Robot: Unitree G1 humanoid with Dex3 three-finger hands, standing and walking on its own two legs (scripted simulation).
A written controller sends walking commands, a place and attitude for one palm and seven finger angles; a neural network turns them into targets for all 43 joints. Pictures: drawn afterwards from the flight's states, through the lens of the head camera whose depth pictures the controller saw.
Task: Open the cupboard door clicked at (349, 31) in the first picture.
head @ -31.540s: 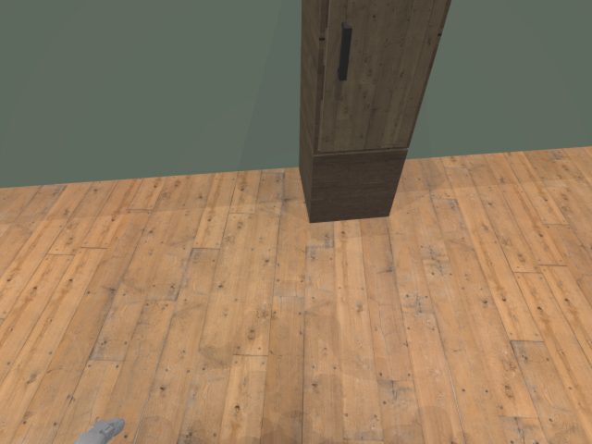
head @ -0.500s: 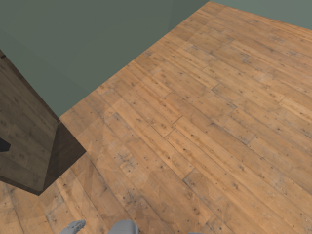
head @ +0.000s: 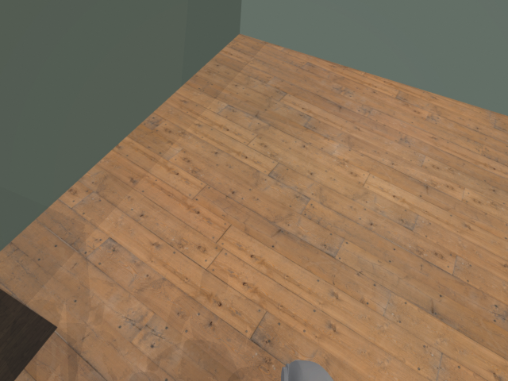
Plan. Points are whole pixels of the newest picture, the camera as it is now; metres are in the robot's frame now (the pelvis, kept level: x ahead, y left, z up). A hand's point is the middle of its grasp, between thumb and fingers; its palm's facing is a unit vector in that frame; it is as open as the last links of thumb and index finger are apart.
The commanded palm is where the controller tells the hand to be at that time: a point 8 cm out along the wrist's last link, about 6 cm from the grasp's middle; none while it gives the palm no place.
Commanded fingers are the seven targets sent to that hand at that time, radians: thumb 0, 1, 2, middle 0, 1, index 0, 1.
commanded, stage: walk to a spot facing it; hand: left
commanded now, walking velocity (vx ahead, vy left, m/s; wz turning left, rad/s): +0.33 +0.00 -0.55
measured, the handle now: out of the picture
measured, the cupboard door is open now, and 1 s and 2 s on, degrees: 45 45 45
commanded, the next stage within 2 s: turn to face it in 1.12 s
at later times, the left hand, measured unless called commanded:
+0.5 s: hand (217, 284) +0.32 +0.09 -0.17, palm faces -0.21 -0.94 -0.25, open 7.1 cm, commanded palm none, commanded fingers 0.00 0.90 0.90 -0.20 -0.30 -0.20 -0.30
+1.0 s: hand (248, 247) +0.43 +0.03 -0.19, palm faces -0.23 -0.96 -0.14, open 7.4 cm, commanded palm none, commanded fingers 0.00 0.90 0.90 -0.20 -0.30 -0.20 -0.30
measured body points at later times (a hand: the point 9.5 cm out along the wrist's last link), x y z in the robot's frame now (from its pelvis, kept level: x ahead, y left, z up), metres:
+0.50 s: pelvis +0.21 -0.09 -0.01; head +0.25 -0.11 +0.44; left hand +0.34 +0.14 -0.15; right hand +0.15 -0.29 -0.17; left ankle +0.22 +0.10 -0.64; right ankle +0.20 -0.10 -0.74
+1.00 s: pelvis +0.47 -0.14 -0.02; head +0.50 -0.14 +0.43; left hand +0.44 +0.08 -0.17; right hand +0.48 -0.37 -0.17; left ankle +0.51 -0.08 -0.74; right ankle +0.29 -0.17 -0.62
